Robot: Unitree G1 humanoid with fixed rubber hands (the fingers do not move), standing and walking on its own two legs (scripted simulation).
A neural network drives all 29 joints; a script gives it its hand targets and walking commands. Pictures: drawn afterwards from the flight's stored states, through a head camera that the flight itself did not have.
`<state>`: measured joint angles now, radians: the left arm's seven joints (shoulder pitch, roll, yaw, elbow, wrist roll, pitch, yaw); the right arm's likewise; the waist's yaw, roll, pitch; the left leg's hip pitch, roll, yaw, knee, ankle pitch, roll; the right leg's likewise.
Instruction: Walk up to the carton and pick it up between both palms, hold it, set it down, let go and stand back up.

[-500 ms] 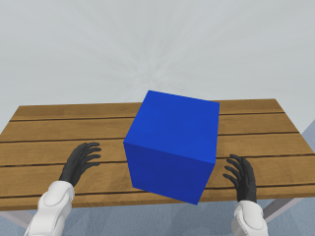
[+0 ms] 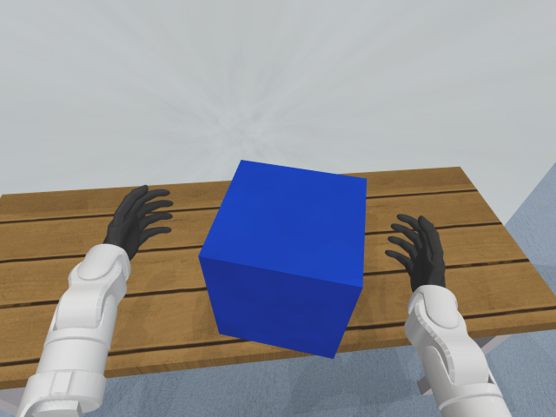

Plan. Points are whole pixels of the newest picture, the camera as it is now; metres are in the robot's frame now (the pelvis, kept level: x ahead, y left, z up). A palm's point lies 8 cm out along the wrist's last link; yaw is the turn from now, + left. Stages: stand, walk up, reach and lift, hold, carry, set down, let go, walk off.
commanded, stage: reach and lift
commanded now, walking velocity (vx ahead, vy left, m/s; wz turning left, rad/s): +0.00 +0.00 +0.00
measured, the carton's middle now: (288, 261) +0.37 +0.01 -0.01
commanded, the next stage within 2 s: none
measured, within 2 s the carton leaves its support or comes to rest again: neither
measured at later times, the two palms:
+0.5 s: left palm (132, 181) +0.40 +0.24 +0.14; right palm (421, 220) +0.35 -0.17 +0.12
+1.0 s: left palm (167, 171) +0.44 +0.20 +0.13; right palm (420, 210) +0.38 -0.18 +0.11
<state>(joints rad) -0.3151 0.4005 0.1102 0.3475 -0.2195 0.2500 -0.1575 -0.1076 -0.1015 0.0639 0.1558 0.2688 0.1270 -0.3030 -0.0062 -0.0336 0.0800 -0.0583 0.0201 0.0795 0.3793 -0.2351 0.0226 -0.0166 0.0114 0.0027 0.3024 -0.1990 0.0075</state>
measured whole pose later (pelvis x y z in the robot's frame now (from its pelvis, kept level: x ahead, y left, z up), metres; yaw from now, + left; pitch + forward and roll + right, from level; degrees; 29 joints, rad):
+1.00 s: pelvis -0.01 +0.00 +0.00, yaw +1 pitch +4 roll -2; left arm -0.99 0.42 0.00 1.22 -0.20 0.05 -0.11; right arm -0.79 -0.11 0.01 0.91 0.29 0.09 -0.27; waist -0.13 -0.04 -0.04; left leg -0.29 0.02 0.04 0.45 -0.22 0.03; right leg -0.23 0.01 -0.03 0.35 -0.18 0.01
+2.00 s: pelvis -0.03 +0.00 -0.03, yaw +1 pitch +19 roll -3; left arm -1.03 0.23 0.14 1.42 0.01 -0.30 -0.04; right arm -0.87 0.03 -0.25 1.23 0.06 -0.32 -0.25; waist -0.10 -0.03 -0.17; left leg -0.75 0.03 0.01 0.71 -0.28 0.03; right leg -0.68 0.02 -0.05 0.61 -0.25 0.01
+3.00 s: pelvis -0.01 +0.01 +0.00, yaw +3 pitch +10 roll -2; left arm -0.84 0.09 0.47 1.22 0.42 -0.30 -0.09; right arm -0.64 0.18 -0.70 1.04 -0.46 -0.44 -0.16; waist -0.03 -0.07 -0.04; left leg -0.40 0.01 0.03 0.42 -0.19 0.03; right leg -0.31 0.00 -0.06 0.29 -0.15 0.01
